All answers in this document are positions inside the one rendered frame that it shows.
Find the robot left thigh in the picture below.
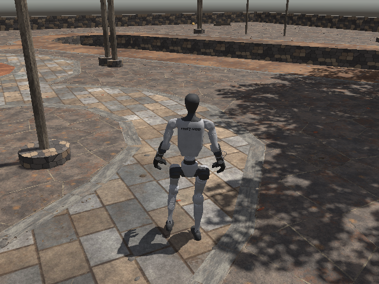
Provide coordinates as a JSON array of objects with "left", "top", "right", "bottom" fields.
[{"left": 169, "top": 164, "right": 181, "bottom": 195}]

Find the robot right hand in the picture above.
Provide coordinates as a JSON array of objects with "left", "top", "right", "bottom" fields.
[{"left": 212, "top": 162, "right": 226, "bottom": 173}]

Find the robot left hand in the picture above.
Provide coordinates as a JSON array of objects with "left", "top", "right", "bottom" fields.
[{"left": 153, "top": 158, "right": 166, "bottom": 170}]

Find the humanoid robot torso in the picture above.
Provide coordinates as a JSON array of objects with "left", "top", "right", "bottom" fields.
[{"left": 177, "top": 118, "right": 205, "bottom": 178}]

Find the robot right forearm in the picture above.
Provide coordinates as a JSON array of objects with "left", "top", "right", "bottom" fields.
[{"left": 214, "top": 143, "right": 224, "bottom": 164}]

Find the robot left upper arm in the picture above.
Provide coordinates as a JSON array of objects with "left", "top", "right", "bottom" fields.
[{"left": 161, "top": 118, "right": 179, "bottom": 150}]

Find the robot left forearm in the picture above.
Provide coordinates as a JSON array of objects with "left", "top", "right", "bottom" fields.
[{"left": 155, "top": 141, "right": 166, "bottom": 160}]

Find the robot right upper arm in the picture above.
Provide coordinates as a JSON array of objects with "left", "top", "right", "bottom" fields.
[{"left": 204, "top": 120, "right": 220, "bottom": 153}]

